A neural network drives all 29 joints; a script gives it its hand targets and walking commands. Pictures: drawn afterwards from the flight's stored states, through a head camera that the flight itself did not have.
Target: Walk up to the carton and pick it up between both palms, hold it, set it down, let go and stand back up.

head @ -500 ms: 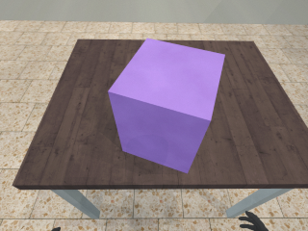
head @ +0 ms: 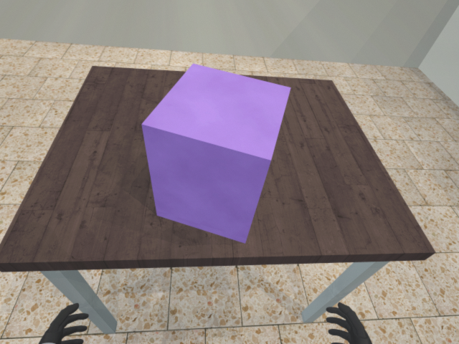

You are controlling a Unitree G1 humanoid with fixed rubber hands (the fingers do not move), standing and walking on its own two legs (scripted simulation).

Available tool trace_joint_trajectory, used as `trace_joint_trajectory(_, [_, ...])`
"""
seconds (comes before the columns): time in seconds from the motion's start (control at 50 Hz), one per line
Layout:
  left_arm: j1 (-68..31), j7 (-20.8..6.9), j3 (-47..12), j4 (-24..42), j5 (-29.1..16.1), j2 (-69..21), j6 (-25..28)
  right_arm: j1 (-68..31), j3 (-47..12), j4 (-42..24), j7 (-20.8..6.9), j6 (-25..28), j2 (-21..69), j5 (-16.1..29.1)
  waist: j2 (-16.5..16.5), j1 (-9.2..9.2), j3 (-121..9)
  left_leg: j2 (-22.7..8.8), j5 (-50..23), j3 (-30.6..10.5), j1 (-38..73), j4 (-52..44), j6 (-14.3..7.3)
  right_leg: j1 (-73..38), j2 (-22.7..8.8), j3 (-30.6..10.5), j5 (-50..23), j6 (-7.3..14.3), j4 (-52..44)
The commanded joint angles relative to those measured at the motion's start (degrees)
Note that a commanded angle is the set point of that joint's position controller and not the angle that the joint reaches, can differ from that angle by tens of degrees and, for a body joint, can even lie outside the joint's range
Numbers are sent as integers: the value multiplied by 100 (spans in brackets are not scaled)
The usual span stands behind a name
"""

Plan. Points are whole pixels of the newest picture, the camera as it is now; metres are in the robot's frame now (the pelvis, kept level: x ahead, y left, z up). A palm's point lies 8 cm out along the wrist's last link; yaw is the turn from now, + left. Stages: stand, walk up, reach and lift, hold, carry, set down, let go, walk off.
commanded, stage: reach and lift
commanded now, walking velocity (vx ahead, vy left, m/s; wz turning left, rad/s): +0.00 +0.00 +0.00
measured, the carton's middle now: (219, 155) +0.45 +0.07 +0.07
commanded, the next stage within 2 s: none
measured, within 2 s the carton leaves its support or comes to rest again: neither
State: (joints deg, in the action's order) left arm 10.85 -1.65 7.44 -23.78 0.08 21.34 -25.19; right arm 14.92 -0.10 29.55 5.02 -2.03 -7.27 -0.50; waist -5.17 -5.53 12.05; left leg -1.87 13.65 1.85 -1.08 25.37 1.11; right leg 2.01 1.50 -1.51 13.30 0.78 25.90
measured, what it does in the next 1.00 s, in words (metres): shifts its weight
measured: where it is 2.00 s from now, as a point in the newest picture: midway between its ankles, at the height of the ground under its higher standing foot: outside the picture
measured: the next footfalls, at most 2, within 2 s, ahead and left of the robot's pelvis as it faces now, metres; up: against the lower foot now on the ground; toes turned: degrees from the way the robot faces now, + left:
none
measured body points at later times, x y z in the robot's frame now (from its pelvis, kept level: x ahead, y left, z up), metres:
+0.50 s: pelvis -0.01 +0.00 +0.00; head -0.06 +0.01 +0.45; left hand +0.15 +0.29 -0.03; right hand +0.17 -0.18 -0.01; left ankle +0.02 +0.13 -0.74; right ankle +0.02 -0.11 -0.74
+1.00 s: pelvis +0.04 +0.04 +0.00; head +0.03 +0.07 +0.45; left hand +0.19 +0.32 +0.02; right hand +0.20 -0.11 +0.03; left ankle +0.02 +0.13 -0.74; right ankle +0.02 -0.11 -0.74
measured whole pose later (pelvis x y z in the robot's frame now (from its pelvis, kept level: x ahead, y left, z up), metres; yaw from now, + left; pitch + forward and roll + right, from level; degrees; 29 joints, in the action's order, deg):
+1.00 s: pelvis +0.04 +0.04 +0.00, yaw +1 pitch -7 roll -1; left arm 25.6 -8.6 4.3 9.1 -15.6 29.2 -13.4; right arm 34.3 -7.3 -17.5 17.4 -15.5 2.2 7.8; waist -1.8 -6.2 6.5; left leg -0.3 15.8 2.3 -1.3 24.3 -1.5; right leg -0.6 -0.2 -1.7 12.5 -1.9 19.1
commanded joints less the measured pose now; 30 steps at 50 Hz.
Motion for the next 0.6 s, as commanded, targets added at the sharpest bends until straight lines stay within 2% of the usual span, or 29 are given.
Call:
trace_joint_trajectory(0.0, [-866,-18,303,1684,-146,1192,471,-395,114,-1831,120,-104,-331,-34,1268,224,-778,47,372,1104,-1668,-1043,-142,-1096,6,228,-175,-209,-472])
trace_joint_trajectory(0.12, [-627,-136,187,1996,-386,1318,856,-333,100,-2726,212,-474,-293,-55,1443,406,-1161,-323,1107,1013,-2907,-1406,-331,-2446,249,299,-232,-280,-19])
trace_joint_trajectory(0.22, [-493,-278,167,1973,-542,1366,938,-306,131,-3293,306,-858,-264,-116,1217,425,-792,-426,1515,978,-3382,-1552,-404,-2629,270,294,136,-291,-18])
trace_joint_trajectory(0.28, [-420,-420,161,1823,-673,1368,897,-204,13,-3623,424,-1143,-103,-81,895,310,-433,-325,1424,1008,-3083,-1462,-371,-2146,134,179,533,-252,-279])
trace_joint_trajectory(0.34, [-404,-489,175,1857,-849,1394,820,-66,-107,-4070,527,-1398,118,-5,600,171,-172,-84,1069,999,-2263,-1286,-232,-1191,-87,13,1001,-158,-697])
trace_joint_trajectory(0.38, [-408,-521,227,1882,-887,1441,745,8,-234,-4278,593,-1571,232,65,536,97,4,31,866,1002,-1763,-1225,-180,-644,-202,-68,1268,-99,-936])
trace_joint_trajectory(0.48, [-464,-555,331,2304,-903,1441,683,144,-455,-4817,669,-1849,344,278,791,8,162,97,586,937,-1258,-1168,-118,-71,-341,-202,1271,-29,-1133])
trace_joint_trajectory(0.58, [-376,-535,423,3011,-889,1511,910,350,-515,-5319,702,-1849,246,499,1327,31,-208,-156,882,772,-1862,-1284,-226,-727,-219,-186,696,-39,-774])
